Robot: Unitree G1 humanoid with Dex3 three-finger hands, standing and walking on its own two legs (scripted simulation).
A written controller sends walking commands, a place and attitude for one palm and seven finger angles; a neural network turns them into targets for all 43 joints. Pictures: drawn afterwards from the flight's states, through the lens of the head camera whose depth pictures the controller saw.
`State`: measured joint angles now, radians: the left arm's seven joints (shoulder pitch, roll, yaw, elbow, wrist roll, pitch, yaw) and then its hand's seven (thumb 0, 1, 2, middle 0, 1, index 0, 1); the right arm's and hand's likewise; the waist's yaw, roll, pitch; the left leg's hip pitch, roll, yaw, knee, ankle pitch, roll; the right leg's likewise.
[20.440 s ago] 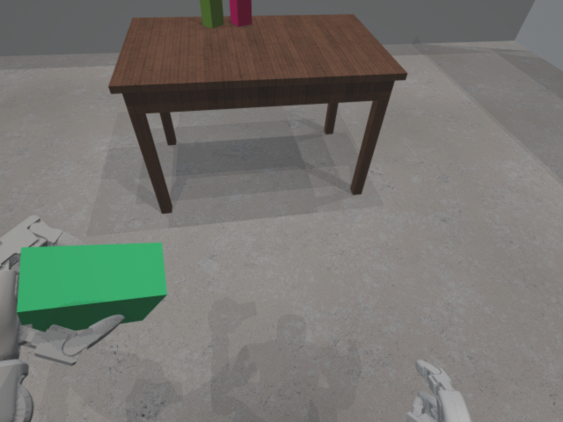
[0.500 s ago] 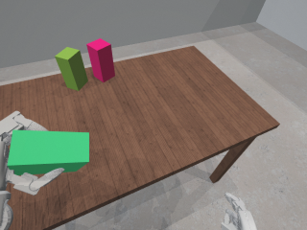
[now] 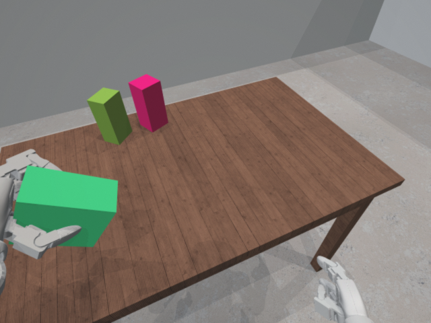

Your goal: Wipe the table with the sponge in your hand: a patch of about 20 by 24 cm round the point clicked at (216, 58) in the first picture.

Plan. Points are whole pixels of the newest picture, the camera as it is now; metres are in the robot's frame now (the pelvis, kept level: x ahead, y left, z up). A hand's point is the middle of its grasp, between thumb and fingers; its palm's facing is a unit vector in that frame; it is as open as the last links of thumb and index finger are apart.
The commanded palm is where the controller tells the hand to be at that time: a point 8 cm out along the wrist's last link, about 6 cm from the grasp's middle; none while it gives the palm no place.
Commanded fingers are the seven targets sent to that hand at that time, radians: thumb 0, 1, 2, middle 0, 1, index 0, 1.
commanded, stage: turn the palm down, sponge in hand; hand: left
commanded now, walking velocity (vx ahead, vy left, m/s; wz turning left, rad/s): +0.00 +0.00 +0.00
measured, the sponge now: (78, 212) +0.24 +0.24 +0.14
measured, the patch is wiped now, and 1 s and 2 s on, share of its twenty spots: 0.00 0.00 0.00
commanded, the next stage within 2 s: move the sponge above the wiping area in 1.96 s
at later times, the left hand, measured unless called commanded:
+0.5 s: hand (86, 237) +0.21 +0.22 +0.12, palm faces +0.14 -0.57 -0.81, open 10.0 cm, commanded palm +0.16 +0.26 +0.17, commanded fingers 0.00 0.10 1.30 -1.20 -1.60 -1.20 -1.60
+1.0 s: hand (93, 235) +0.21 +0.22 +0.11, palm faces +0.17 -0.33 -0.93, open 10.0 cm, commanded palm +0.18 +0.25 +0.16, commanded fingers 0.00 0.10 1.30 -1.20 -1.60 -1.20 -1.60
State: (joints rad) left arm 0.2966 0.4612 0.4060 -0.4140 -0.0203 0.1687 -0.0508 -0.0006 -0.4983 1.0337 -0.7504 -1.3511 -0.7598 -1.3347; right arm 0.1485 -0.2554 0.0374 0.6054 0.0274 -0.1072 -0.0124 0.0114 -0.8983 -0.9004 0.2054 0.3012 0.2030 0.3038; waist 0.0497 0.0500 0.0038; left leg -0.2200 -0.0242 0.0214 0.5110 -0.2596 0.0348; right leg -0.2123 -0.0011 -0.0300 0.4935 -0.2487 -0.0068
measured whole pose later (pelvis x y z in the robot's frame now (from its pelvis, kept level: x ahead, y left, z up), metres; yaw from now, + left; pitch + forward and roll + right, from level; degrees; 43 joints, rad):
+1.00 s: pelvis +0.00 -0.04 -0.01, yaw +0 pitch +0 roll +0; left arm 0.37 0.54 0.12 -0.37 0.56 0.14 0.09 0.00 -0.50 1.03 -0.75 -1.35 -0.76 -1.34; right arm 0.13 -0.25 0.02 0.59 0.02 -0.05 -0.13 0.01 -0.90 -0.90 0.20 0.30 0.20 0.30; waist 0.08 0.08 -0.03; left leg -0.30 0.02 -0.01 0.62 -0.32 -0.02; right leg -0.30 0.04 -0.06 0.62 -0.32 -0.07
